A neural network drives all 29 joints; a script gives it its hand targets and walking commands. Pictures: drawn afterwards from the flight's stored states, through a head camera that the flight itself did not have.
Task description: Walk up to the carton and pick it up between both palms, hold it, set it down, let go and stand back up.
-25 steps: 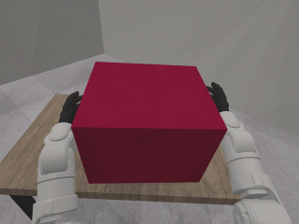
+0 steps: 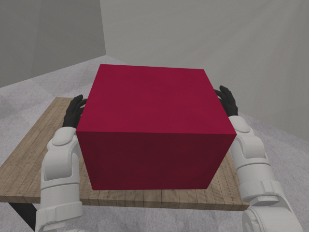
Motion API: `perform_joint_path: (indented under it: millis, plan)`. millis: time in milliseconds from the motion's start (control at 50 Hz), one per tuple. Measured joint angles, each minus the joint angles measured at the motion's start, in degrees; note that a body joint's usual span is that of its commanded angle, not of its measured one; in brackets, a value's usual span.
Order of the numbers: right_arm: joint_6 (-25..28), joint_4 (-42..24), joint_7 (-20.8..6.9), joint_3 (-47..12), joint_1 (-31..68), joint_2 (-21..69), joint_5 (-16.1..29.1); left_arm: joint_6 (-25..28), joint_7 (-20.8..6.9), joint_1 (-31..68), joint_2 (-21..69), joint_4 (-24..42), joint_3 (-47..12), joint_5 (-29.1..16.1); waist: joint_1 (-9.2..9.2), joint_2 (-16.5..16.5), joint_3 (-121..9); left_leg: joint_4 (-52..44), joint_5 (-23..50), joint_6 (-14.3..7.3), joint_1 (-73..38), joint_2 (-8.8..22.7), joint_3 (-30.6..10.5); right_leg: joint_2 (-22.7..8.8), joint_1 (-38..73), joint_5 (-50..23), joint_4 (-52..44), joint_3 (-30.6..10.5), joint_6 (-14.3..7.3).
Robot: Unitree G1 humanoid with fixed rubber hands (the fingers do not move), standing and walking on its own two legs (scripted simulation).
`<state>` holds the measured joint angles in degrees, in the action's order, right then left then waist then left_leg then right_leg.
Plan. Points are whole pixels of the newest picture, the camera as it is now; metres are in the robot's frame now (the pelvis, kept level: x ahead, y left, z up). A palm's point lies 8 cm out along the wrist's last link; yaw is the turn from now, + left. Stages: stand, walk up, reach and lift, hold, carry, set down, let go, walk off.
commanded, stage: hold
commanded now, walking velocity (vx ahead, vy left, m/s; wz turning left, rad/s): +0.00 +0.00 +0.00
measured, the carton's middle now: (152, 125) +0.37 +0.00 +0.14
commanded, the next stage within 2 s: none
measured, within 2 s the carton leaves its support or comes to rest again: neither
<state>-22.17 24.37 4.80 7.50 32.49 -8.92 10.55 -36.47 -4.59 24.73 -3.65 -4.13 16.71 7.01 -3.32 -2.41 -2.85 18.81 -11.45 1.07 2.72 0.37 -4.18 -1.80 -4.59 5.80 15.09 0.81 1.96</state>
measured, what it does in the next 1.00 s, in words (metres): stands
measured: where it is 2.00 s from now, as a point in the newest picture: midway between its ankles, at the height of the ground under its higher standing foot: outside the picture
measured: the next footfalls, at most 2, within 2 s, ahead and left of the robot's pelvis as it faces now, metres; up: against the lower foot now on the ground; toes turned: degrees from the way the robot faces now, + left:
none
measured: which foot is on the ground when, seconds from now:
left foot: down 0.00-1.00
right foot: down 0.00-1.00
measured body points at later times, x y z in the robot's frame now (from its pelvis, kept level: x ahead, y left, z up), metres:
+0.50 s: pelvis +0.00 +0.00 +0.00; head -0.05 +0.02 +0.45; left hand +0.35 +0.20 +0.17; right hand +0.37 -0.19 +0.18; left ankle -0.01 +0.13 -0.75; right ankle +0.03 -0.14 -0.75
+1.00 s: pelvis +0.00 +0.00 +0.00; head -0.05 +0.02 +0.45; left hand +0.35 +0.20 +0.17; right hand +0.37 -0.19 +0.18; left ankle -0.01 +0.13 -0.75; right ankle +0.03 -0.14 -0.75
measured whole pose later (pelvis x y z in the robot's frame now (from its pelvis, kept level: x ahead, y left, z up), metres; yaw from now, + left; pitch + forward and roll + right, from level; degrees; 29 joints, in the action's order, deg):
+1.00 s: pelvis +0.00 +0.00 +0.00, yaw +1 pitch -4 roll +0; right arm -22.0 25.1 5.0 8.4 33.2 -8.3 10.1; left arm -35.7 -4.5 26.0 -4.3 -6.1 16.9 6.3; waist -3.1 -2.5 -3.2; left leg 18.2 -10.5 1.1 3.9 0.1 -4.5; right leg -1.9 -5.7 5.5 15.1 0.9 1.9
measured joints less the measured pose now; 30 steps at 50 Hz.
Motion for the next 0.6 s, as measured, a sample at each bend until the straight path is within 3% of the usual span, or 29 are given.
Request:
perform_joint_path:
  millis: [600]
  plan:
    - [-0.27,-0.28,0.57,0.36,0.23,0.36,0.48,0.36,0.27,0.30,-0.80,-0.60,-0.52,-0.61,0.01,0.08,-1.01,0.17,0.18,-0.12,1.22,-0.21,0.04,-0.11,-1.02,-0.16,-0.02,-0.23,0.13]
